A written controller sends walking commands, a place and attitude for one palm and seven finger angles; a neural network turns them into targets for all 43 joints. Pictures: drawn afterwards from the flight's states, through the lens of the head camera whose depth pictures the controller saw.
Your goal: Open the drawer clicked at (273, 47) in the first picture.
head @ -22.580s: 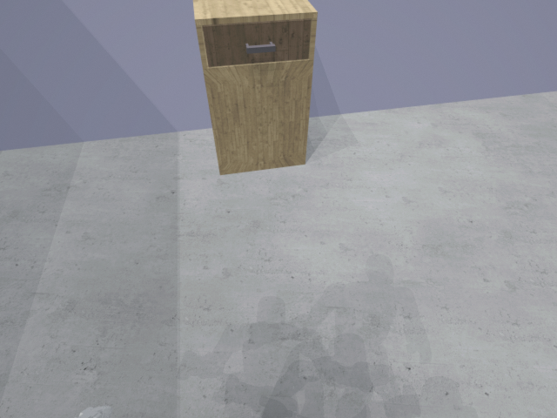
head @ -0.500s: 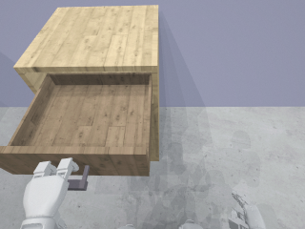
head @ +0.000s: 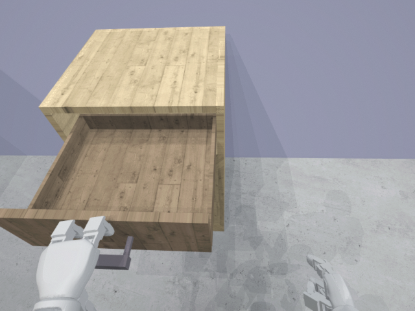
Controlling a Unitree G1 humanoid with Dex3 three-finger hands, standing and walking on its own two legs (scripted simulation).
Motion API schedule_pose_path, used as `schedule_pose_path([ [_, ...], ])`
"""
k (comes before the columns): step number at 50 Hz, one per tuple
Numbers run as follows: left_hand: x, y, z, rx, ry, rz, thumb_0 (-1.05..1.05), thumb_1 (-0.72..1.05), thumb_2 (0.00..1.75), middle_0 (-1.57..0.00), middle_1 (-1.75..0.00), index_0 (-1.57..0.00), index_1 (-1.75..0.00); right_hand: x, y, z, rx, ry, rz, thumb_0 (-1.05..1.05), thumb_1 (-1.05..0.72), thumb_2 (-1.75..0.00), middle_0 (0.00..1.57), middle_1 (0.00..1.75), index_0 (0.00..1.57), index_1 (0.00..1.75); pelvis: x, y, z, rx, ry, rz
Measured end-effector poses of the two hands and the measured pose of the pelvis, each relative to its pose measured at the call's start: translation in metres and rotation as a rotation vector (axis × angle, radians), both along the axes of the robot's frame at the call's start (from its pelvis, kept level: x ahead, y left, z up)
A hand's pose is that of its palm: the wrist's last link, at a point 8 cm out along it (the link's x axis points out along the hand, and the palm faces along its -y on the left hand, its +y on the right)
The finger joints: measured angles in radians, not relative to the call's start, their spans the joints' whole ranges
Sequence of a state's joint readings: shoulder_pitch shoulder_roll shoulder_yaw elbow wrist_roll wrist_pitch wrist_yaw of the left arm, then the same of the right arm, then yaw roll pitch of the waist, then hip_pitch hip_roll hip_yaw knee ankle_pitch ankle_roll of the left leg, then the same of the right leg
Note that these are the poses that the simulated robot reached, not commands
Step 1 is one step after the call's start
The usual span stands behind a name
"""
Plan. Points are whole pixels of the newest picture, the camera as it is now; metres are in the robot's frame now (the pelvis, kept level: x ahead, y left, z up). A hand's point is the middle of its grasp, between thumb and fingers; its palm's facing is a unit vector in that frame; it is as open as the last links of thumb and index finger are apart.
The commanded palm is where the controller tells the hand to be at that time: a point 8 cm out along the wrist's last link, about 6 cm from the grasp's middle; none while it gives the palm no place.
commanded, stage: lift the hand off the handle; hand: left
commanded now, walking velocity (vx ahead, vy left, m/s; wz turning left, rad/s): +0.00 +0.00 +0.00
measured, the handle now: (103, 250) +0.23 +0.25 -0.04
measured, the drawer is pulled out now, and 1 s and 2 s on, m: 0.30 0.30 0.30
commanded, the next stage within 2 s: draw the hand back to the body in 1.38 s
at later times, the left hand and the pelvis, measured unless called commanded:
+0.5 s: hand (81, 259) +0.19 +0.24 +0.05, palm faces +0.04 -0.10 -0.99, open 13.8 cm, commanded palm +0.17 +0.23 +0.10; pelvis +0.01 +0.00 +0.01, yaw +0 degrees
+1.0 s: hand (71, 251) +0.19 +0.24 +0.08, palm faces +0.06 -0.10 -0.99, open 13.8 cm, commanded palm +0.17 +0.23 +0.14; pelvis +0.00 +0.00 +0.03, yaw +1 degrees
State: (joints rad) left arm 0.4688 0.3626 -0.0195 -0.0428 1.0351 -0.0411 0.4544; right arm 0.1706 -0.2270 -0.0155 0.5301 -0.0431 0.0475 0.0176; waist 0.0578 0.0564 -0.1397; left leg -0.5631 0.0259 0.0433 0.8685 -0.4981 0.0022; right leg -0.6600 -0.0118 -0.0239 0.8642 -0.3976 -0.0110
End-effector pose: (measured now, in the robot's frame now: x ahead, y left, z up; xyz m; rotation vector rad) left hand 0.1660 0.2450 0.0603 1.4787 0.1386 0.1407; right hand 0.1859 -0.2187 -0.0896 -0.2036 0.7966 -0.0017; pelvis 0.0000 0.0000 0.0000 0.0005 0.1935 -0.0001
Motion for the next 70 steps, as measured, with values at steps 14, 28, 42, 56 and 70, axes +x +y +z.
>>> schedule_pose_path([
  [14, -0.002, -0.003, 0.022, -0.013, -0.015, -0.004, 0.00, -0.49, 0.30, -0.32, -1.20, -0.33, -1.21, 0.009, -0.002, 0.011, 0.004, -0.025, 0.008, 0.01, -0.90, -0.90, 0.20, 0.30, 0.20, 0.30, 0.005, 0.000, 0.008, 0.000, -0.030, -0.001],
  [28, 0.005, -0.007, 0.043, -0.007, -0.030, -0.006, 0.00, -0.49, 0.30, -0.32, -1.20, -0.32, -1.21, 0.011, -0.001, 0.015, 0.025, -0.021, 0.015, 0.01, -0.90, -0.90, 0.20, 0.30, 0.20, 0.30, 0.006, -0.005, 0.015, 0.004, -0.059, 0.000],
  [42, -0.006, -0.004, 0.065, -0.008, -0.030, -0.004, 0.00, -0.49, 0.30, -0.32, -1.20, -0.32, -1.21, 0.017, -0.003, 0.025, 0.016, -0.036, 0.027, 0.01, -0.90, -0.90, 0.20, 0.30, 0.20, 0.30, 0.005, -0.006, 0.022, 0.004, -0.091, 0.005],
  [56, 0.007, -0.007, 0.086, -0.019, -0.055, -0.033, 0.00, -0.49, 0.30, -0.32, -1.20, -0.32, -1.21, 0.020, 0.010, 0.032, 0.045, -0.047, 0.037, 0.01, -0.90, -0.90, 0.20, 0.30, 0.20, 0.30, 0.005, -0.003, 0.029, 0.002, -0.121, 0.005],
  [70, 0.005, 0.002, 0.099, -0.029, -0.040, -0.029, 0.00, -0.49, 0.30, -0.32, -1.20, -0.32, -1.21, 0.026, 0.018, 0.039, 0.034, -0.038, 0.064, 0.01, -0.90, -0.90, 0.20, 0.30, 0.20, 0.30, 0.009, 0.004, 0.035, -0.004, -0.142, 0.011],
])
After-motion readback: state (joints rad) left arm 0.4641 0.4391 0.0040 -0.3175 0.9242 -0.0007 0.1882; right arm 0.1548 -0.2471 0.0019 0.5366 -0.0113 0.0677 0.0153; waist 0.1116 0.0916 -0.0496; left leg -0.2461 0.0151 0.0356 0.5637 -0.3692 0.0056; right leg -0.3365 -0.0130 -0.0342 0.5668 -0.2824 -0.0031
